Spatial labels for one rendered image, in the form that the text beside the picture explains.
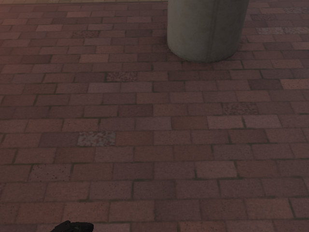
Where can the robot left hand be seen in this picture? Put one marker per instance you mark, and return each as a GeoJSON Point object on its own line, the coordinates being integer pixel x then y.
{"type": "Point", "coordinates": [68, 226]}

